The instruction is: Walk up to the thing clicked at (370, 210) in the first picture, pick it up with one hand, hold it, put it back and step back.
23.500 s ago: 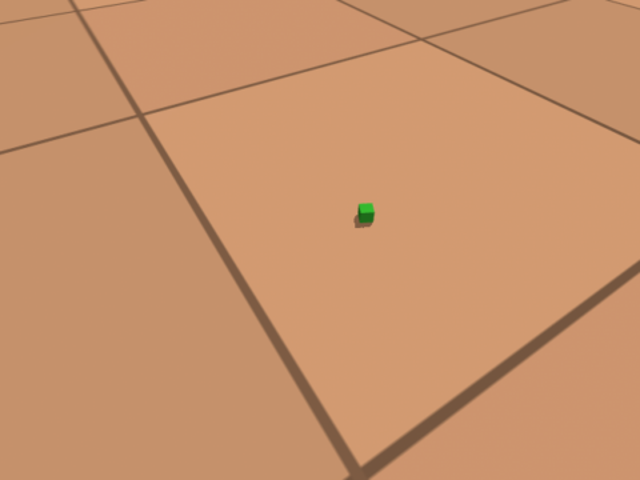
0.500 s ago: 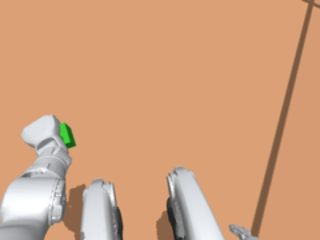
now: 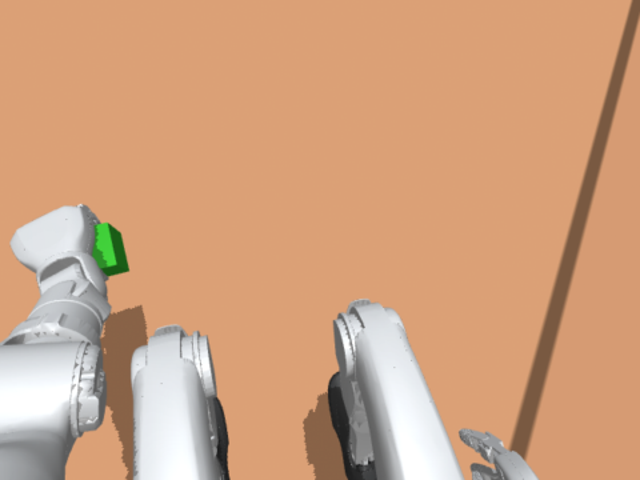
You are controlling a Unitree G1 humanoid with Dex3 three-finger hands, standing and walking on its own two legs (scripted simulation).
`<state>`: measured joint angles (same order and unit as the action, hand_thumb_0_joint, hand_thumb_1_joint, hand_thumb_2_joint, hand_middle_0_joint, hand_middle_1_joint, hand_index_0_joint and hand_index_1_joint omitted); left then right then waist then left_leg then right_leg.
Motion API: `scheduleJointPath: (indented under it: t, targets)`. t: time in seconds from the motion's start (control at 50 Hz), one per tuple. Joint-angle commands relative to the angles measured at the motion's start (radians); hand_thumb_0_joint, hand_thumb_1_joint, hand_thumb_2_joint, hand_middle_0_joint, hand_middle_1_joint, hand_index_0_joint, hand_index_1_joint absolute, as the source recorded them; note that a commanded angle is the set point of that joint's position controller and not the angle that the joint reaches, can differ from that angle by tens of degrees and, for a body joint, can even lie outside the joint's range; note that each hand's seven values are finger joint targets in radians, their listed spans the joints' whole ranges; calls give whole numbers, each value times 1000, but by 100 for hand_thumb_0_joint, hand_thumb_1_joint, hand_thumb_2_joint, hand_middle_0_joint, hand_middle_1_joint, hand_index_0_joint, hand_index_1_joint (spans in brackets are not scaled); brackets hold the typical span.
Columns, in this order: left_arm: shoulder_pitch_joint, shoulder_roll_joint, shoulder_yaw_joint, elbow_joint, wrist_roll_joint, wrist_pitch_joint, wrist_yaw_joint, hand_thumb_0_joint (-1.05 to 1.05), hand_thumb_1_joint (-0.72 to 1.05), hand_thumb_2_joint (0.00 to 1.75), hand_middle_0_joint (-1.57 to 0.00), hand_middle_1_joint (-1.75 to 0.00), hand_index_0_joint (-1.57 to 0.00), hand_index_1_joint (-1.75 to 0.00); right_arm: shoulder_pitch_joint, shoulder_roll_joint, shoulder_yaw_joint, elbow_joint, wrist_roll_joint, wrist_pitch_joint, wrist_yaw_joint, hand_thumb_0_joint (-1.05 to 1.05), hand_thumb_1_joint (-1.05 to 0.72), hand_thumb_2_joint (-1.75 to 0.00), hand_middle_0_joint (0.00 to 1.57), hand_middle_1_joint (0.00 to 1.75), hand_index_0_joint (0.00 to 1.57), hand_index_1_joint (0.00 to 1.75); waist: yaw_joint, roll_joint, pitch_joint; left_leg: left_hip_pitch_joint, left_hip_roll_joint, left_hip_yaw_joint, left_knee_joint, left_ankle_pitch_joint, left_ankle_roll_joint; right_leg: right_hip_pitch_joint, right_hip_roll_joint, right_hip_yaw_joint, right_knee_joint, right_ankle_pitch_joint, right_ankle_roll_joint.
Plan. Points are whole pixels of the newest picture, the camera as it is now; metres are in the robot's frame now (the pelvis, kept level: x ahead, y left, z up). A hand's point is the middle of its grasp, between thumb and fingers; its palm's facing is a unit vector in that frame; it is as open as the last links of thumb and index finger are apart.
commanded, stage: crouch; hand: left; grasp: from above
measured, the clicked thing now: (96, 253) +0.45 +0.27 -0.21
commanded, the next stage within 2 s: lower in 0.40 s
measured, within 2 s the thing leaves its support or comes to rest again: rests again in 1.54 s
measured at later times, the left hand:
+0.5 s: hand (93, 268) +0.43 +0.28 -0.22, palm faces -0.38 -0.20 -0.90, open 8.6 cm
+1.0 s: hand (108, 273) +0.43 +0.28 -0.28, palm faces -0.37 -0.21 -0.90, open 8.7 cm
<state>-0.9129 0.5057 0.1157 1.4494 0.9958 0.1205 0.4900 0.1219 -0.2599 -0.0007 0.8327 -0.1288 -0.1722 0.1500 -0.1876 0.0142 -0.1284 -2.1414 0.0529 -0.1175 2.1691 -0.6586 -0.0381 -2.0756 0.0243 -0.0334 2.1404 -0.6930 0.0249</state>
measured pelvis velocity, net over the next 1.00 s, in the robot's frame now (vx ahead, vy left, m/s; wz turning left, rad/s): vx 0.00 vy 0.00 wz -0.06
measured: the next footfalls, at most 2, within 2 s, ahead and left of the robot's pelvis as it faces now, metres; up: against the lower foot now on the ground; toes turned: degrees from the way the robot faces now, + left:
none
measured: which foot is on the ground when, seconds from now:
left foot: down 0.00-1.00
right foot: down 0.00-1.00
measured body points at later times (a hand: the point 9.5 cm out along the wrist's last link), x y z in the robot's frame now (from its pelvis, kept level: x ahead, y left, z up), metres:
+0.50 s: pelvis -0.01 +0.00 -0.06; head +0.22 +0.04 +0.33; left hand +0.45 +0.28 -0.17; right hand +0.03 -0.26 -0.18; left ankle +0.08 +0.14 -0.37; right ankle +0.09 -0.13 -0.37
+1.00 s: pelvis +0.00 +0.00 -0.08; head +0.25 +0.05 +0.29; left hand +0.45 +0.28 -0.23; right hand +0.03 -0.27 -0.19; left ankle +0.08 +0.14 -0.37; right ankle +0.09 -0.13 -0.37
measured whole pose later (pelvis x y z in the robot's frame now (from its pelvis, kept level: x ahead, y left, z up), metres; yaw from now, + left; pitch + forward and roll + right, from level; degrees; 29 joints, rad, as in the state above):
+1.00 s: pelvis +0.00 +0.00 -0.08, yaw -3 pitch +32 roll -7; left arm -0.96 0.66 0.24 1.63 1.08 0.01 0.61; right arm 0.12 -0.28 0.06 0.85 -0.20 -0.19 0.24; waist -0.25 -0.02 0.00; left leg -2.35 0.04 -0.19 2.44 -0.67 -0.05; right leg -2.27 0.05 -0.07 2.38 -0.69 0.04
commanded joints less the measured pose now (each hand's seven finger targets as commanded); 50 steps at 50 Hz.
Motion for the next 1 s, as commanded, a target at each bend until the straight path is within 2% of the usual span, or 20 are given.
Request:
scheduleJointPath:
  t: [0.0, 0.04, 0.08, 0.1, 0.18, 0.32, 0.38, 0.44, 0.5, 0.58, 0.66, 0.7, 0.72, 0.78, 0.8, 0.84, 0.86, 0.92, 0.96, 0.98]
  targets:
    - [-339, 285, 46, -115, 30, -19, 57, 0, 53, 40, -104, -30, -103, -31, 196, -208, -56, -12, -5, -14, 0, 0, -90, -90, 20, 30, 20, 30, 11, 225, -671, 475, -20, 103, -174, 151, 54, 280, 25, -76, -215, 210, -58]
    - [-332, 267, 39, -90, 34, -20, 59, 0, 55, 40, -105, -31, -105, -32, 198, -208, -53, -17, -10, -12, 7, 0, -90, -90, 20, 30, 20, 30, -7, 208, -654, 445, -24, 106, -163, 131, 57, 283, 26, -79, -213, 194, -54]
    - [-356, 297, 51, -99, 33, -21, 63, 0, 55, 36, -105, -29, -105, -29, 187, -213, -57, -11, -11, -11, 9, 0, -90, -90, 20, 30, 20, 30, -3, 211, -650, 421, -24, 111, -142, 116, 60, 261, 29, -75, -205, 175, -54]
    - [-345, 273, 49, -65, 26, -20, 62, 0, 55, 37, -105, -27, -104, -28, 196, -207, -52, -12, -14, -11, 13, 0, -90, -90, 20, 30, 20, 30, -12, 199, -634, 402, -23, 108, -137, 111, 59, 262, 28, -79, -197, 172, -53]
    - [-339, 299, 40, -47, 23, -36, 45, 0, 52, 35, -103, -25, -102, -27, 185, -208, -54, -2, -16, -15, 20, 0, -89, -90, 20, 30, 20, 30, -12, 173, -614, 344, -28, 103, -116, 62, 62, 232, 36, -83, -181, 103, -54]
    - [-359, 323, 35, -64, 44, -76, 31, 0, 55, 33, -106, -25, -105, -26, 214, -219, -43, 10, -19, -15, 25, 0, -90, -90, 20, 30, 20, 30, -28, 164, -630, 331, -27, 104, -56, 100, 66, 240, 35, -84, -139, 157, -51]
    - [-346, 327, 56, -47, 44, -83, 47, 0, 54, 31, -106, -22, -105, -23, 217, -228, -40, 15, -20, -14, 29, 0, -90, -90, 20, 30, 20, 30, -8, 198, -622, 337, -27, 100, -61, 100, 60, 211, 35, -97, -115, 159, -57]
    - [-358, 332, 56, -48, 62, -86, 55, 0, 52, 33, -105, -22, -103, -24, 220, -235, -37, 15, -22, -13, 32, 0, -90, -90, 20, 30, 20, 30, -20, 216, -621, 353, -25, 94, -56, 101, 58, 186, 38, -108, -100, 165, -59]
    - [-365, 335, 62, -57, 62, -89, 64, 0, 47, 42, -107, -20, -103, -25, 218, -233, -36, 16, -20, -9, 33, 0, -91, -90, 20, 30, 20, 30, -12, 231, -611, 319, -29, 103, -47, 93, 59, 179, 38, -102, -95, 161, -58]
    - [-352, 304, 52, 28, 65, -88, 78, 0, 44, 45, -104, -23, -100, -28, 223, -239, -27, 21, -30, -13, 42, 0, -91, -90, 20, 30, 20, 30, -48, 169, -556, 273, -26, 92, -16, 97, 64, 164, 44, -111, -90, 173, -50]
    - [-344, 319, 63, 67, 58, -97, 94, 0, 45, 47, -104, -27, -100, -31, 220, -247, -14, 19, -41, -28, 53, 0, -91, -90, 20, 30, 20, 30, -45, 171, -527, 267, -25, 87, 3, 104, 63, 147, 41, -118, -71, 174, -48]
    - [-393, 366, 80, 26, 73, -115, 101, 0, 45, 47, -104, -27, -100, -32, 226, -257, -14, 19, -46, -32, 56, 0, -91, -90, 20, 30, 20, 30, -55, 207, -562, 289, -25, 81, 12, 108, 59, 152, 43, -127, -52, 179, -50]
    - [-353, 347, 64, 74, 81, -111, 100, 0, 45, 46, -104, -27, -100, -31, 214, -258, -11, 14, -46, -34, 58, 0, -91, -90, 20, 30, 20, 30, -48, 216, -542, 302, -26, 80, 12, 102, 58, 134, 41, -129, -45, 171, -53]
    - [-377, 364, 86, 46, 88, -121, 120, 0, 48, 46, -106, -28, -102, -32, 217, -265, -8, 8, -56, -36, 67, 0, -91, -90, 20, 30, 20, 30, -57, 262, -552, 324, -24, 79, 18, 109, 53, 133, 42, -137, -29, 182, -55]
    - [-384, 395, 109, 14, 87, -126, 133, 0, 47, 47, -105, -28, -101, -32, 219, -266, -7, 12, -58, -35, 69, 0, -91, -91, 20, 30, 20, 30, -47, 267, -578, 328, -21, 78, 22, 118, 52, 149, 44, -139, -30, 195, -54]
    - [-390, 391, 103, 30, 92, -125, 143, 0, 48, 47, -105, -31, -101, -34, 217, -262, -3, 13, -67, -37, 81, 0, -91, -90, 20, 30, 20, 30, -63, 278, -567, 320, -22, 80, 40, 123, 53, 141, 44, -139, -18, 206, -52]
    - [-334, 384, 117, 68, 87, -119, 151, 0, 46, 48, -105, -28, -101, -32, 204, -269, -3, 10, -65, -35, 82, 0, -91, -91, 20, 30, 20, 30, -46, 270, -566, 313, -23, 78, 34, 119, 53, 138, 47, -143, -17, 196, -54]
    - [-336, 399, 138, 52, 82, -112, 168, 0, 49, 50, -108, -25, -103, -30, 206, -266, -3, 10, -66, -31, 85, 0, -91, -90, 20, 30, 20, 30, -45, 287, -576, 312, -21, 76, 32, 119, 51, 137, 48, -145, -16, 198, -54]
    - [-349, 380, 116, 91, 85, -108, 168, 0, 51, 48, -109, -24, -105, -29, 208, -262, 5, 12, -77, -35, 96, 0, -91, -90, 20, 30, 20, 30, -79, 262, -529, 296, -18, 74, 62, 122, 55, 119, 50, -149, -7, 209, -50]
    - [-342, 397, 131, 85, 85, -109, 174, 0, 49, 48, -108, -23, -103, -28, 210, -265, 9, 14, -78, -35, 100, 0, -90, -90, 20, 30, 20, 30, -72, 265, -533, 280, -18, 73, 66, 138, 56, 144, 52, -143, -10, 226, -47]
